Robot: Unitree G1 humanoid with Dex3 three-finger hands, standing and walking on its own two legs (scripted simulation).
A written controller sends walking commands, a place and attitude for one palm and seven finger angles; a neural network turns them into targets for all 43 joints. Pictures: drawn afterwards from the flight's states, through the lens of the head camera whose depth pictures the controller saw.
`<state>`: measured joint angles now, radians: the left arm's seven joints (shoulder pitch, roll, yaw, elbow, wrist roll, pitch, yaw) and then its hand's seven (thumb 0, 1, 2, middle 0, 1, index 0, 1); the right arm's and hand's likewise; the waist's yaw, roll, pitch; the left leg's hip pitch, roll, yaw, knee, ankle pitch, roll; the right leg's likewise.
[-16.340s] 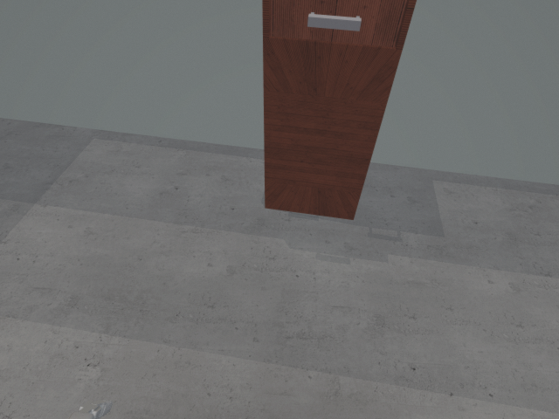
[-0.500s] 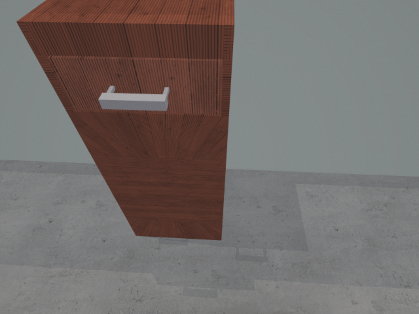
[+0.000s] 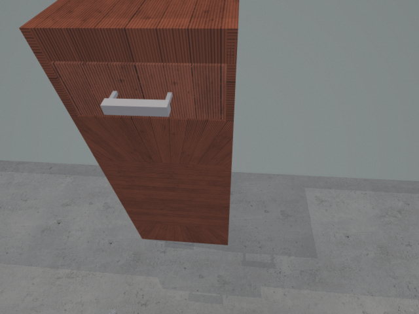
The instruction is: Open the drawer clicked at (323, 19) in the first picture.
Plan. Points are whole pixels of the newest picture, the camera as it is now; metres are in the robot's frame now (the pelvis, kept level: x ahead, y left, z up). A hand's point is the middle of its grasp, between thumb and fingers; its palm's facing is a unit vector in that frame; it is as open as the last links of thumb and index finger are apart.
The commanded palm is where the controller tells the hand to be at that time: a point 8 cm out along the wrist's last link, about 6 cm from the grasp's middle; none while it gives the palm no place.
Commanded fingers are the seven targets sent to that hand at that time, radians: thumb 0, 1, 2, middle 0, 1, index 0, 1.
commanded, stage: raise the hand with hooked fingers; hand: left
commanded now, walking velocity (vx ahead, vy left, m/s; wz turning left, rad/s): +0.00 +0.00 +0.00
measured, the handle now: (139, 101) +0.52 +0.22 +0.12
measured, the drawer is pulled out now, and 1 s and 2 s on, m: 0.00 0.00 0.00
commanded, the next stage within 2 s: move the hooked fingers above the handle in 1.92 s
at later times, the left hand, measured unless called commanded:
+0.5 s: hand (78, 280) +0.16 +0.26 +0.01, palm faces +0.12 -0.08 -0.99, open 9.6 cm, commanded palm +0.15 +0.24 +0.07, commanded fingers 0.00 0.18 0.59 -0.25 -0.76 -0.25 -0.76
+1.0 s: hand (49, 207) +0.23 +0.28 +0.14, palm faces +0.20 -0.07 -0.98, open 12.6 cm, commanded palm +0.20 +0.27 +0.19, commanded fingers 0.00 -0.41 0.34 -0.29 -1.14 -0.29 -1.14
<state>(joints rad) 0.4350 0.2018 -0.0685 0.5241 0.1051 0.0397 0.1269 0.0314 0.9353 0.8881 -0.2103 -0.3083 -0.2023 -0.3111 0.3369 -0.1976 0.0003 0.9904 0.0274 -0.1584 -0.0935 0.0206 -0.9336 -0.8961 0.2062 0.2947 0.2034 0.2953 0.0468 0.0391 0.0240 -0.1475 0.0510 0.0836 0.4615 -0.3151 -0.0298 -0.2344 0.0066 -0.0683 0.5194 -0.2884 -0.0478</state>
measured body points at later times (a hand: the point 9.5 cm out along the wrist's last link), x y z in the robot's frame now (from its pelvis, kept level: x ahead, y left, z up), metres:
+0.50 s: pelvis -0.04 +0.01 -0.03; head -0.02 -0.01 +0.42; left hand +0.15 +0.26 +0.06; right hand +0.24 -0.17 -0.09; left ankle -0.04 +0.14 -0.74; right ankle -0.01 -0.09 -0.74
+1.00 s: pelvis -0.03 +0.04 +0.00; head -0.03 +0.00 +0.45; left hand +0.22 +0.28 +0.19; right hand +0.17 -0.18 -0.11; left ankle -0.04 +0.14 -0.74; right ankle -0.01 -0.09 -0.74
